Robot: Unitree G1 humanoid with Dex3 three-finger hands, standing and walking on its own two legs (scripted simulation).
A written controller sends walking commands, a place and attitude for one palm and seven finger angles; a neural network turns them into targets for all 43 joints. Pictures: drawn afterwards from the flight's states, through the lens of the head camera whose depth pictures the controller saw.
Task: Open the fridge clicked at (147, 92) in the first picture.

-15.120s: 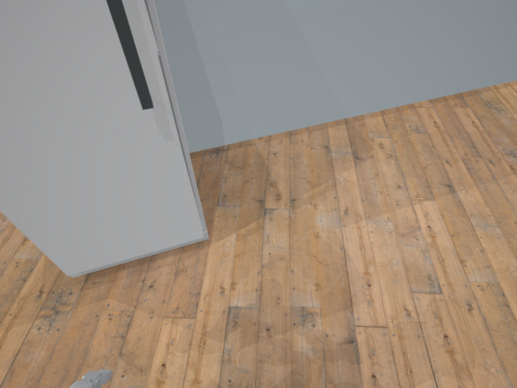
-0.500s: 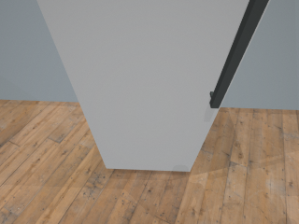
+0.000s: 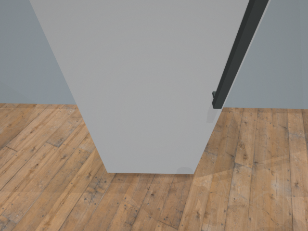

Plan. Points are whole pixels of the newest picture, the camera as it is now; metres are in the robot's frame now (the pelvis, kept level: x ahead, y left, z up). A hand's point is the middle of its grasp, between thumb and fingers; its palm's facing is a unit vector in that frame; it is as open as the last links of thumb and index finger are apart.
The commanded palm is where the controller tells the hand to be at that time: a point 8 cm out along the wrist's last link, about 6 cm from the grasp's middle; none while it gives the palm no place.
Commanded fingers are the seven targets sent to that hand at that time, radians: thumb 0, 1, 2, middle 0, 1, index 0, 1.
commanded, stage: raise the hand to about handle height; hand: right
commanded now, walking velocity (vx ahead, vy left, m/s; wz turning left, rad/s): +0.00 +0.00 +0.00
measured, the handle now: (239, 35) +0.51 -0.18 +0.25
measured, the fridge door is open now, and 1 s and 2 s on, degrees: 0 0 0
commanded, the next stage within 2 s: none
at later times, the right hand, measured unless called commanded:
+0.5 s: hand (259, 225) +0.15 -0.22 +0.01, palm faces +0.07 +1.00 -0.05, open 9.4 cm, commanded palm +0.13 -0.27 +0.02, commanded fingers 0.00 -0.22 -0.61 0.25 0.74 0.25 0.74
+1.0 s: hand (292, 190) +0.20 -0.26 +0.10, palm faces +0.04 +1.00 -0.08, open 12.4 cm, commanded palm +0.17 -0.31 +0.11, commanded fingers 0.00 0.36 -0.36 0.29 1.11 0.29 1.11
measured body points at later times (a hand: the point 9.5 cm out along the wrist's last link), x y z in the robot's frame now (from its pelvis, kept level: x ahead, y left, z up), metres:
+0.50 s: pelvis -0.03 +0.00 -0.06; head +0.00 -0.02 +0.39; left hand +0.20 +0.21 -0.10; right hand +0.14 -0.27 +0.02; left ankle -0.02 +0.11 -0.74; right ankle +0.00 -0.13 -0.74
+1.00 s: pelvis -0.02 -0.02 -0.02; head -0.03 -0.02 +0.43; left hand +0.16 +0.22 -0.08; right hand +0.19 -0.31 +0.10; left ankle -0.02 +0.11 -0.74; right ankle +0.00 -0.13 -0.74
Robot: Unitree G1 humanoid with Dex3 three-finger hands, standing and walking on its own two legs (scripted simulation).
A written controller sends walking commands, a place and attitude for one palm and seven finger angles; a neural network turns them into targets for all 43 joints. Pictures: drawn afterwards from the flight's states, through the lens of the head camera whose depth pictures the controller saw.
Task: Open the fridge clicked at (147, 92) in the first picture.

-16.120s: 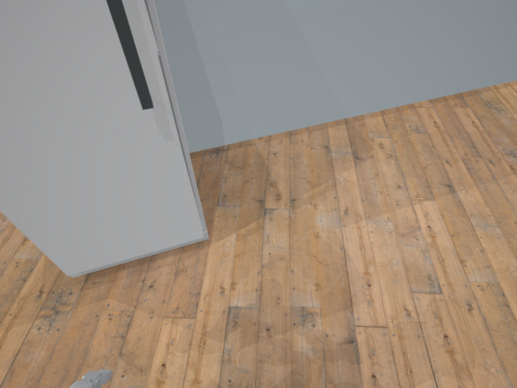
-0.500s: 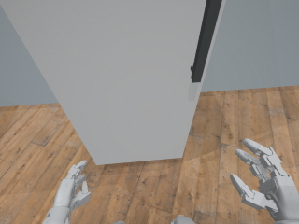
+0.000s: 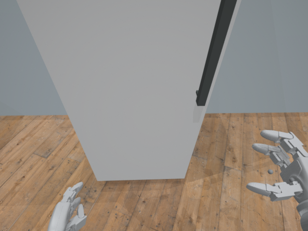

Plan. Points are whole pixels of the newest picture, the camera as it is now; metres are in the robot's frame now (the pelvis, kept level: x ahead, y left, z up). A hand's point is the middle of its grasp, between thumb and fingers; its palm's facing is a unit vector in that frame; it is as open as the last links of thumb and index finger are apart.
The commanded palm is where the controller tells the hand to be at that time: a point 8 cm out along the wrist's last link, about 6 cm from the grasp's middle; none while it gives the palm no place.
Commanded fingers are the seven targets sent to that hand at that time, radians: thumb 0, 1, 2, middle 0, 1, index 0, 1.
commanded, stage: raise the hand to about handle height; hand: right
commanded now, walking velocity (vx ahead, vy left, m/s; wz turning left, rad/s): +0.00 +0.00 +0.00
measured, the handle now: (215, 34) +0.54 -0.14 +0.27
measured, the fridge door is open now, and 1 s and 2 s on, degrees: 0 0 0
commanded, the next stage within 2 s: move the hooked fingers beside the handle in 1.04 s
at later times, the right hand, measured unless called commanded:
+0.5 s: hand (304, 132) +0.26 -0.27 +0.21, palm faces +0.04 +0.99 -0.12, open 13.9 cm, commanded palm +0.24 -0.31 +0.22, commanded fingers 0.00 0.50 -0.30 0.30 1.20 0.30 1.20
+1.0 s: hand (302, 125) +0.28 -0.27 +0.22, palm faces +0.05 +0.99 -0.10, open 13.9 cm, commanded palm +0.24 -0.31 +0.22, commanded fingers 0.00 0.50 -0.30 0.30 1.20 0.30 1.20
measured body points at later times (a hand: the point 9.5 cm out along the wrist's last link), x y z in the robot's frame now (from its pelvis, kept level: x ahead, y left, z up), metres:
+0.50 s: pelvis +0.00 +0.01 +0.02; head -0.02 +0.03 +0.47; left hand +0.20 +0.22 -0.05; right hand +0.26 -0.32 +0.22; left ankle +0.00 +0.13 -0.72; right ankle +0.02 -0.11 -0.72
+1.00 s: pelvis +0.00 +0.01 +0.02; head -0.02 +0.03 +0.47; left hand +0.20 +0.24 -0.05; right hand +0.27 -0.32 +0.22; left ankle +0.00 +0.13 -0.72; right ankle +0.02 -0.11 -0.72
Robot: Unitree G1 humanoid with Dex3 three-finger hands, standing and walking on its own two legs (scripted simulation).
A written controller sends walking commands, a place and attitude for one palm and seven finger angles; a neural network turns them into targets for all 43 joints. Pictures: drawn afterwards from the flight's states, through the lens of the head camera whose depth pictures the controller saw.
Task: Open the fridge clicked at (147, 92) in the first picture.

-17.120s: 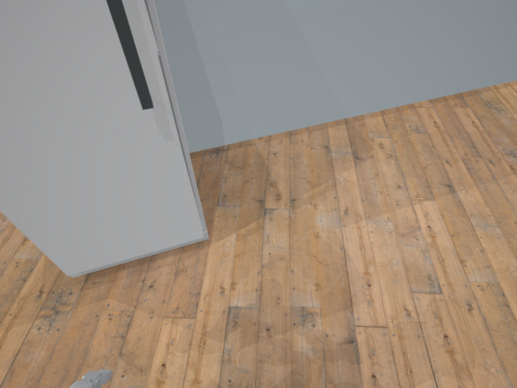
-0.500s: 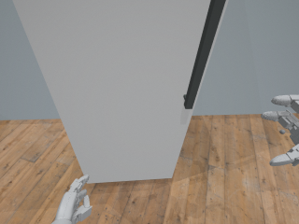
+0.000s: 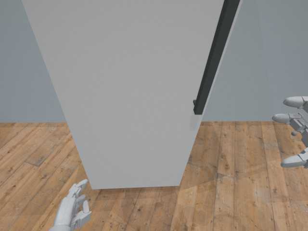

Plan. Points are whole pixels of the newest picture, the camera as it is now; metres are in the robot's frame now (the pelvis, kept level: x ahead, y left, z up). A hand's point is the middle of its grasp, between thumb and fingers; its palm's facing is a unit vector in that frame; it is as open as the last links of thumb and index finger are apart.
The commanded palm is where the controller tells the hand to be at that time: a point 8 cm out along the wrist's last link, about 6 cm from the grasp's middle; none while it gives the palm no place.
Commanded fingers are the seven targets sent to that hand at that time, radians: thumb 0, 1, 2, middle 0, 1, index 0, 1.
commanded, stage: raise the hand to about handle height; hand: right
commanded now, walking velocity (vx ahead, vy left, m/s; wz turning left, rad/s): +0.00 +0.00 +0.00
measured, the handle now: (213, 49) +0.54 -0.15 +0.26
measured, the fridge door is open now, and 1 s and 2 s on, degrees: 0 0 0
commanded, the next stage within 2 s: move the hooked fingers beside the handle in 0.04 s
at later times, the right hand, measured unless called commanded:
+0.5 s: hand (273, 118) +0.32 -0.26 +0.19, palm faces +0.01 +1.00 -0.07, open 13.9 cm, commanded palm +0.29 -0.31 +0.20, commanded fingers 0.00 0.50 -0.30 0.30 1.20 0.30 1.20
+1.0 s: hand (256, 101) +0.39 -0.25 +0.19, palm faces +0.00 +1.00 -0.03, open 13.9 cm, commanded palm +0.37 -0.30 +0.19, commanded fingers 0.00 0.50 -0.30 0.30 1.20 0.30 1.20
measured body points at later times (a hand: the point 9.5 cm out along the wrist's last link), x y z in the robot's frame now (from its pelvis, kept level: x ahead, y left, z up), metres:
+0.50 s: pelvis +0.00 +0.00 +0.00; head -0.01 +0.01 +0.45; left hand +0.19 +0.22 -0.07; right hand +0.31 -0.32 +0.20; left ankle +0.00 +0.11 -0.74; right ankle +0.02 -0.13 -0.74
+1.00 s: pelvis +0.01 +0.00 +0.00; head +0.01 +0.01 +0.45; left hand +0.16 +0.25 -0.09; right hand +0.38 -0.31 +0.19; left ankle +0.00 +0.11 -0.74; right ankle +0.02 -0.13 -0.74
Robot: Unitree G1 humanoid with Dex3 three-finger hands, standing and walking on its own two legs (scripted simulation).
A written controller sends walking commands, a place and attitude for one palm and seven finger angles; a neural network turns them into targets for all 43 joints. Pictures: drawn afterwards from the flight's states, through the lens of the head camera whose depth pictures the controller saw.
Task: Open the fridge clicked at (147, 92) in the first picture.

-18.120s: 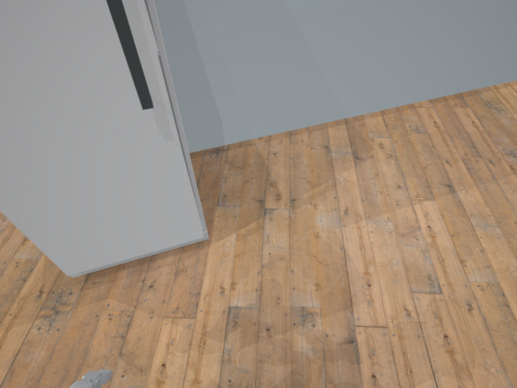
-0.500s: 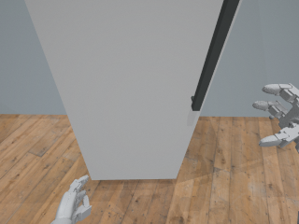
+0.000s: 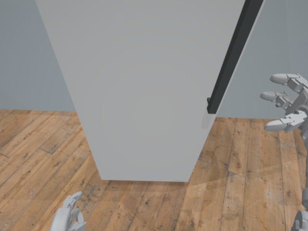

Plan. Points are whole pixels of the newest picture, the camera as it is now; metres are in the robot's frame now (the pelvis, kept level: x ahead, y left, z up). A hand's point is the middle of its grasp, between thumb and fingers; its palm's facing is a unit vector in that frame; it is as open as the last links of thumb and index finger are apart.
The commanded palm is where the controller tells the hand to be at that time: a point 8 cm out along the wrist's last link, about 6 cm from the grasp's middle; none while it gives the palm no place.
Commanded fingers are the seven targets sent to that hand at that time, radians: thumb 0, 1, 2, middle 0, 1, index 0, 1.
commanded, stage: move the hooked fingers beside the handle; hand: right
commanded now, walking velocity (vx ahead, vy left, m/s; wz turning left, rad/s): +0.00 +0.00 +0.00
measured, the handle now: (232, 45) +0.53 -0.16 +0.26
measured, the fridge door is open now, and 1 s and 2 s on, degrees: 0 0 0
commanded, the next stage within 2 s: feel for the door with the fingertips in 1.54 s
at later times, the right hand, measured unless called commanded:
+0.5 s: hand (262, 87) +0.44 -0.24 +0.19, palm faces -0.02 +1.00 +0.01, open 13.9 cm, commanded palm +0.43 -0.29 +0.19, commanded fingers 0.00 0.50 -0.30 0.30 1.20 0.30 1.20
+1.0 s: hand (255, 80) +0.48 -0.24 +0.18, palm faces -0.03 +1.00 +0.02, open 13.9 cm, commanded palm +0.45 -0.29 +0.18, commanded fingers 0.00 0.50 -0.30 0.30 1.20 0.30 1.20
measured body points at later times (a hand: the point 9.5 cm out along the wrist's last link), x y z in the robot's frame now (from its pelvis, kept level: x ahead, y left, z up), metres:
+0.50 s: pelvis +0.01 -0.01 +0.00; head +0.03 -0.01 +0.45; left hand +0.08 +0.26 -0.11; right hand +0.44 -0.30 +0.19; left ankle -0.01 +0.11 -0.74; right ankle +0.01 -0.13 -0.74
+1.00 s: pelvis +0.01 -0.02 -0.01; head +0.05 -0.02 +0.44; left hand +0.03 +0.26 -0.12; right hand +0.48 -0.29 +0.18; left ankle -0.01 +0.11 -0.74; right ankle +0.01 -0.13 -0.74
